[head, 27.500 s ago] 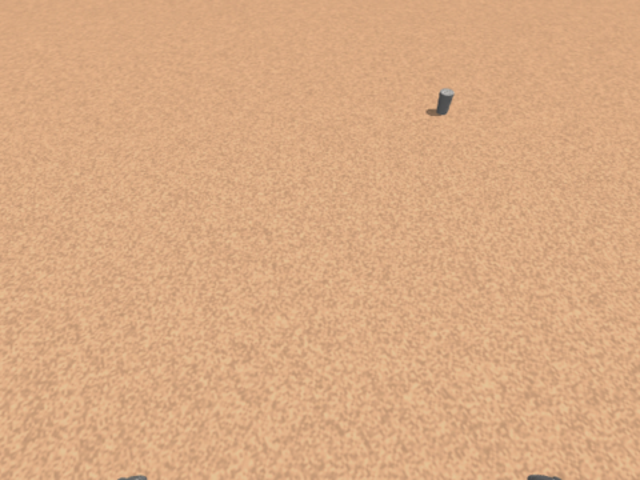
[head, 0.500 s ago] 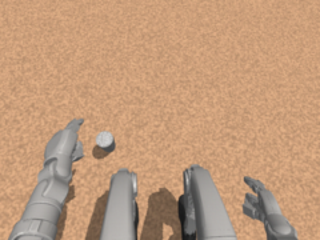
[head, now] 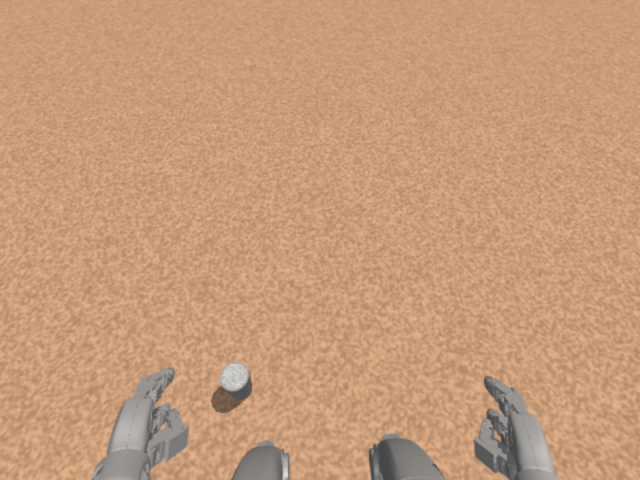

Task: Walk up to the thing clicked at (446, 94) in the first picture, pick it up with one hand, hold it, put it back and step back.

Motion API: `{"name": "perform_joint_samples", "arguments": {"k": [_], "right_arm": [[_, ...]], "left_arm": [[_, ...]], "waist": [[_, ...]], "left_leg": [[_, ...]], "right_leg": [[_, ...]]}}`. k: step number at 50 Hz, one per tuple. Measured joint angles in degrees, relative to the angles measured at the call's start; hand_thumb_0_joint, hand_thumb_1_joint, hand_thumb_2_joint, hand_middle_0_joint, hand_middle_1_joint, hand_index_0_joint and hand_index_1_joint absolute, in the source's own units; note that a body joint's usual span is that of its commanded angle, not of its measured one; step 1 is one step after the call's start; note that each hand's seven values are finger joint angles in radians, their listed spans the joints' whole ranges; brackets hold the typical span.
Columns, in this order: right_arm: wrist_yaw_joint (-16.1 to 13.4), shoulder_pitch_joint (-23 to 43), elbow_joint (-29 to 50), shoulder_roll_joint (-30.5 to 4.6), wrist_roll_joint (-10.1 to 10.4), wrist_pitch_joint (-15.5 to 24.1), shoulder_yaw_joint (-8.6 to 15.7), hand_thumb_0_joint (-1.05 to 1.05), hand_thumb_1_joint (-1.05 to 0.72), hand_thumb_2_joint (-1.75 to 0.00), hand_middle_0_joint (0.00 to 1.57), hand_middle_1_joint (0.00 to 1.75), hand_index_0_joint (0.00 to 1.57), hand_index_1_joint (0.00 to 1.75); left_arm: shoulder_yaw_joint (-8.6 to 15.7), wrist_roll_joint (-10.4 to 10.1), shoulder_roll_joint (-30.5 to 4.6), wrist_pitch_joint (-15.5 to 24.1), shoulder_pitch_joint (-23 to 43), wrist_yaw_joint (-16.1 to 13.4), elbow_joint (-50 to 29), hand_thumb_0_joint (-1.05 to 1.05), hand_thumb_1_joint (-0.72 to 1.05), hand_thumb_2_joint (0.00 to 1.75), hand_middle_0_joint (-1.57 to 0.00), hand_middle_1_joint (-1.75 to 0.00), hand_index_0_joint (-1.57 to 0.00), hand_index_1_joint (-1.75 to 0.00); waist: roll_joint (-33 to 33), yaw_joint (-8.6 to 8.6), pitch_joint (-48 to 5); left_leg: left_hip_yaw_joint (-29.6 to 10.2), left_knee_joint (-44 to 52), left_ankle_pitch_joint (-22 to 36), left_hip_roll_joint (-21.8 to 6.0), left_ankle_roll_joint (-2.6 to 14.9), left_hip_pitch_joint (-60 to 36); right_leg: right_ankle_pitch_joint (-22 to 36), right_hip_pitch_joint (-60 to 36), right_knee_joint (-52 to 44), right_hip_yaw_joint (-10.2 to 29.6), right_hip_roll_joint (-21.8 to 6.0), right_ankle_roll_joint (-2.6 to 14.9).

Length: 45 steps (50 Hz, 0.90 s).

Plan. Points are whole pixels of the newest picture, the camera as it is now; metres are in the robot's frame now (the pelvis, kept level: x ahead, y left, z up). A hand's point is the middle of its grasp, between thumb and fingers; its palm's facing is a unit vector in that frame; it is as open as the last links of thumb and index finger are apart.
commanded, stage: home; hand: left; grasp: from above
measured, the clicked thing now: (238, 382) +0.42 +0.22 -0.63
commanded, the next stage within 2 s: none
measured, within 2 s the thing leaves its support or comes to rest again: neither
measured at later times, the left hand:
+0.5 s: hand (171, 445) +0.18 +0.18 -0.02, palm faces +0.08 -0.98 -0.19, open 7.4 cm
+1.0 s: hand (171, 444) +0.18 +0.18 -0.02, palm faces +0.07 -0.98 -0.19, open 7.4 cm
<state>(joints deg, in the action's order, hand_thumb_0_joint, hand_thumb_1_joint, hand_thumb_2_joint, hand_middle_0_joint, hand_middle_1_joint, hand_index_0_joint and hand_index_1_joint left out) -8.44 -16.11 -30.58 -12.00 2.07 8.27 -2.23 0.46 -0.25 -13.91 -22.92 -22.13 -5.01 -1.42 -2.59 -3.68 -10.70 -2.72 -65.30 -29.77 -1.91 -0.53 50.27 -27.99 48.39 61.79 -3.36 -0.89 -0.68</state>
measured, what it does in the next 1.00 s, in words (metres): stands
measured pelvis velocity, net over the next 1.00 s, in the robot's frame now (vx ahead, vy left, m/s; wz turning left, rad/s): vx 0.02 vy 0.00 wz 0.01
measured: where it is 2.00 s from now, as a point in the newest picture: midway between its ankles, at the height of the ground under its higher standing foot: outside the picture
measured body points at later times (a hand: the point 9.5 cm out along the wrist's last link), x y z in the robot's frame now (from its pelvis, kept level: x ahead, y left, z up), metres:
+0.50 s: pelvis +0.02 +0.00 +0.02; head +0.03 +0.01 +0.47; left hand +0.17 +0.23 -0.01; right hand +0.19 -0.24 -0.03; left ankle +0.02 +0.12 -0.66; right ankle +0.02 -0.13 -0.66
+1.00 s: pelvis +0.02 +0.00 +0.03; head +0.03 +0.01 +0.48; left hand +0.17 +0.23 +0.00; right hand +0.17 -0.24 -0.03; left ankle +0.02 +0.12 -0.66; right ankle +0.02 -0.13 -0.66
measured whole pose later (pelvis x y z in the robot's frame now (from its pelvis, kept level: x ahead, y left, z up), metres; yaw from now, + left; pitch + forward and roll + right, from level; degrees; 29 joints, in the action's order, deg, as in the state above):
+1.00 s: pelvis +0.02 +0.00 +0.03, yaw +1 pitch +10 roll -3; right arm -10.7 -17.4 -31.0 -12.5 0.1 14.0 -1.8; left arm 1.6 -3.2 -12.7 -25.9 -28.6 -1.4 -7.4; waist -2.1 -2.1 -9.5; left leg -2.8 -57.6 -28.2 -1.9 -0.5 38.9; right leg -26.2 36.7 53.5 -3.6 -0.8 -0.9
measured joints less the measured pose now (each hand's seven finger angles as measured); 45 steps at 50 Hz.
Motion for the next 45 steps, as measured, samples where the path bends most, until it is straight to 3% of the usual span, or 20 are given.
{"name": "perform_joint_samples", "arguments": {"k": [4,9,20,45], "right_arm": [[-1.4,-2.4,0.8,-0.4,-0.2,1.1,-0.1,0.01,-0.90,-0.89,0.20,0.30,0.20,0.30],[-2.2,-2.8,1.6,-0.5,-0.6,2.6,0.1,0.01,-0.90,-0.90,0.20,0.30,0.20,0.30],[-2.1,-0.1,1.9,-0.6,-1.8,5.5,0.3,0.01,-0.90,-0.89,0.20,0.30,0.20,0.30],[-2.2,-1.5,-0.5,-0.3,-2.0,5.5,0.2,0.01,-0.90,-0.89,0.21,0.30,0.21,0.30]], "left_arm": [[0.9,-2.6,1.0,-2.3,-4.8,0.6,-4.4,0.01,0.90,0.90,-0.20,-0.30,-0.20,-0.29],[1.7,-3.9,1.4,-3.6,-7.7,1.8,-7.1,0.01,0.91,0.90,-0.20,-0.30,-0.20,-0.29],[1.6,-3.2,1.4,-3.8,-6.6,3.9,-6.0,0.01,0.91,0.90,-0.20,-0.30,-0.20,-0.29],[1.3,-3.1,1.3,-2.8,-6.3,3.6,-5.8,0.01,0.91,0.90,-0.20,-0.30,-0.20,-0.30]], "waist": [[-0.4,0.21,-0.5],[-0.4,0.60,-0.9],[0.4,1.53,0.3],[0.2,1.50,1.1]], "left_leg": [[0.1,4.4,0.8,-0.1,0.08,-5.3],[0.0,6.9,1.2,0.0,0.10,-8.9],[-0.4,7.5,1.4,0.3,0.06,-10.6],[-0.1,7.7,1.6,0.1,0.10,-11.1]], "right_leg": [[1.0,-5.5,-4.7,-0.1,0.1,-0.10],[1.4,-9.2,-7.4,-0.2,0.0,-0.16],[1.3,-11.2,-8.0,-0.6,-0.2,-0.20],[1.7,-11.5,-8.3,-0.3,0.0,-0.23]]}}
